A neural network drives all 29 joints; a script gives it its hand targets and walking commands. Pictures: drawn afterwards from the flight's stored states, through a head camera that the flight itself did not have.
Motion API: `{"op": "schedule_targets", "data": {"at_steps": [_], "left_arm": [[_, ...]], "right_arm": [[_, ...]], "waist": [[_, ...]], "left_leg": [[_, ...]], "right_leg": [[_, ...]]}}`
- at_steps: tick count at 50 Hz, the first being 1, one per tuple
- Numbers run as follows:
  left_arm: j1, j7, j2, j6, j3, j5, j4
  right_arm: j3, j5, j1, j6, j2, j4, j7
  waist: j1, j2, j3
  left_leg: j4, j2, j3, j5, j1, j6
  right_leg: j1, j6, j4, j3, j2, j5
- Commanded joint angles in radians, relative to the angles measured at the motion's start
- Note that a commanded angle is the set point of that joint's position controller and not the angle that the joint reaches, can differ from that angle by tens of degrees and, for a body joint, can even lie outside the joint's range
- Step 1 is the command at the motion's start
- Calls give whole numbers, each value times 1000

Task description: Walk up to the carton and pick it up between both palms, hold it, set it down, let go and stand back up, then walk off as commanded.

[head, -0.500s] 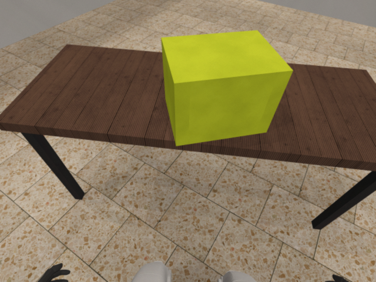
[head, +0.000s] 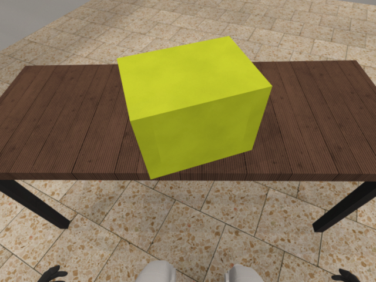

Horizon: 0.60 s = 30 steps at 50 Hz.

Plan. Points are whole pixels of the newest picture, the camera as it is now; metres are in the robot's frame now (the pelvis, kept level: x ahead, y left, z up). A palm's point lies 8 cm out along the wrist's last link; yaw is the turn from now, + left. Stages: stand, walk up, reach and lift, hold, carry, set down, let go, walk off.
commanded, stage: walk up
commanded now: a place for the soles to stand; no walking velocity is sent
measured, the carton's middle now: (189, 107) +0.53 +0.03 +0.03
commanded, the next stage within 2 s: reach and lift in 1.50 s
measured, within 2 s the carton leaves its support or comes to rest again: neither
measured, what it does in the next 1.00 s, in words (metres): steps on the spot: left foot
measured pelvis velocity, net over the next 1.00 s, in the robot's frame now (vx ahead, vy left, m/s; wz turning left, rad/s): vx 0.04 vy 0.00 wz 0.03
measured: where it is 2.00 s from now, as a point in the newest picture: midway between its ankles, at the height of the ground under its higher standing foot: outside the picture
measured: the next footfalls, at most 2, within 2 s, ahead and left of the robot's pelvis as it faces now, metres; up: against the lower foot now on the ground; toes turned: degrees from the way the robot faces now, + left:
left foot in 0.12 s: +0.11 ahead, +0.13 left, +0.00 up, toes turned +5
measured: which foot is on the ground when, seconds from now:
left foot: up 0.00-0.10, down 0.12-1.00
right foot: down 0.00-1.00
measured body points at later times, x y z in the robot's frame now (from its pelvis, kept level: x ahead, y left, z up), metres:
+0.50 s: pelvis +0.04 +0.01 +0.01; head +0.05 +0.01 +0.46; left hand +0.15 +0.32 -0.10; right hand +0.15 -0.30 -0.11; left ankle +0.06 +0.13 -0.70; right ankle +0.07 -0.12 -0.70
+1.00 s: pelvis +0.04 +0.00 +0.04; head +0.06 -0.01 +0.49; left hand +0.13 +0.30 -0.09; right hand +0.15 -0.31 -0.09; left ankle +0.06 +0.13 -0.70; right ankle +0.07 -0.12 -0.70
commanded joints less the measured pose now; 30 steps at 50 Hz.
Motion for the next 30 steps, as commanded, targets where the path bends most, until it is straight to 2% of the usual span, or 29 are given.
{"op": "schedule_targets", "data": {"at_steps": [1,2,3,4,5,6,7,8,9,10,11,12,13,14,15,16,17,19,20,21,22,23,24,25,26,27,28,29,30], "left_arm": [[46,32,298,-19,55,7,-78],[9,32,292,-16,48,8,-90],[-34,37,286,-14,42,4,-98],[-73,34,278,-4,33,-5,-104],[-80,34,238,8,17,-7,-108],[-46,33,157,20,-6,-11,-112],[-46,47,183,28,0,-20,-99],[-81,54,233,33,6,-6,-90],[-54,52,211,32,4,-10,-54],[-38,53,206,27,0,-13,-29],[11,50,205,18,7,-13,16],[35,50,206,7,9,-9,27],[27,53,247,0,18,4,32],[-63,46,291,2,19,11,16],[-125,39,291,6,12,4,27],[-160,36,257,10,-7,2,16],[-196,36,225,16,-13,-3,29],[-166,37,196,28,-17,-7,60],[-123,37,183,28,-18,-11,88],[-111,37,195,27,-23,-11,101],[-124,35,197,23,-16,-5,116],[-154,30,210,20,-17,0,118],[-177,29,198,19,-21,-1,126],[-180,30,207,21,-23,-4,142],[-208,29,200,20,-22,-3,147],[-221,30,200,19,-27,-5,149],[-218,29,201,22,-27,-7,162],[-243,30,187,22,-37,-1,172],[-254,27,189,21,-38,0,177]], "right_arm": [[-51,13,92,-14,-144,-40,-2],[-53,8,121,-10,-143,-31,-1],[-53,14,133,-9,-136,-12,0],[-53,11,178,-15,-127,12,-1],[-65,-3,217,-23,-150,29,-11],[-69,-22,188,-31,-215,19,-19],[-74,-9,60,-31,-289,-20,-14],[-79,-8,-19,-30,-295,-27,-12],[-65,-8,-60,-31,-243,-26,-11],[-47,-3,-105,-32,-219,-28,-14],[-39,5,-129,-30,-203,-18,-16],[-25,7,-140,-26,-179,-12,-14],[-21,14,-130,-17,-134,-7,-9],[-11,19,-75,-4,-105,13,-13],[-18,23,-54,0,-135,57,-15],[-17,19,-52,-4,-123,60,-10],[-16,6,-52,-9,-142,88,-12],[-22,-4,-99,-21,-189,107,-6],[-17,-2,-134,-23,-187,115,-7],[-8,9,-153,-23,-176,118,-4],[-3,18,-172,-19,-148,114,-3],[4,19,-170,-15,-128,140,-7],[7,17,-173,-12,-126,138,-7],[7,15,-194,-7,-138,150,-6],[9,12,-184,-2,-132,161,-5],[11,7,-198,-1,-128,184,-5],[14,9,-196,3,-127,181,-2],[4,12,-195,5,-133,188,2],[19,14,-223,6,-124,198,1]], "waist": [[-13,-239,-109],[-27,-234,-139],[-46,-261,-153],[-86,-259,-175],[-102,-233,-173],[-88,5,-172],[-54,116,-140],[-50,72,-122],[-23,11,-122],[4,64,-97],[32,66,-122],[46,41,-129],[31,-44,-182],[-9,-151,-159],[-48,-134,-159],[-54,-152,-175],[-65,-107,-140],[-19,-27,-133],[10,-1,-126],[13,-30,-150],[13,-41,-161],[-11,-53,-160],[-13,-47,-166],[-18,-36,-128],[-16,-50,-125],[-27,-42,-112],[-30,-72,-104],[-33,-61,-126],[-19,-85,-116]], "left_leg": [[-149,35,-16,17,-34,3],[-215,19,12,62,39,-3],[-304,22,24,158,119,0],[-431,-6,69,283,256,1],[-555,-29,35,338,311,13],[-692,140,-263,398,343,68],[-769,341,-549,411,215,217],[-758,385,-572,387,130,300],[-684,331,-447,465,149,284],[-632,280,-356,597,119,238],[-581,226,-271,671,69,189],[-507,154,-173,673,3,121],[-399,56,-78,554,28,43],[-345,-1,-29,357,44,9],[-386,-3,-21,215,142,10],[-457,6,-36,251,162,20],[-557,24,-80,317,167,29],[-640,140,-238,395,141,102],[-644,162,-217,456,126,121],[-634,170,-227,493,129,123],[-620,138,-169,489,112,82],[-612,97,-116,448,142,60],[-629,79,-115,418,154,46],[-622,66,-90,414,172,29],[-645,56,-84,385,169,25],[-659,63,-79,409,200,30],[-687,68,-94,362,207,31],[-713,78,-109,348,218,27],[-727,78,-99,313,199,30]], "right_leg": [[96,-315,-262,301,-277,599],[63,-304,-236,281,-261,622],[28,-273,-197,217,-243,628],[-43,-220,-117,145,-213,538],[-88,-164,7,107,-172,413],[-194,-76,198,34,-93,181],[-212,-52,195,-3,-9,-243],[-132,-60,238,57,-40,-337],[-97,-60,200,59,-49,-323],[-53,-58,118,47,-49,-245],[69,-57,-1,22,-42,-63],[186,-79,-118,62,-54,177],[182,-118,-220,210,-124,200],[102,-194,-289,363,-221,117],[45,-229,-265,347,-239,180],[44,-193,-228,252,-188,190],[29,-135,-173,168,-128,194],[71,-76,-80,65,-50,110],[104,-67,-112,47,-45,88],[153,-68,-153,60,-46,103],[195,-82,-199,80,-62,152],[184,-93,-220,117,-93,192],[176,-105,-224,141,-102,207],[166,-99,-264,129,-112,226],[164,-102,-286,124,-116,216],[136,-95,-308,139,-114,208],[129,-85,-334,128,-109,134],[168,-83,-340,110,-101,114],[161,-81,-373,126,-96,100]]}}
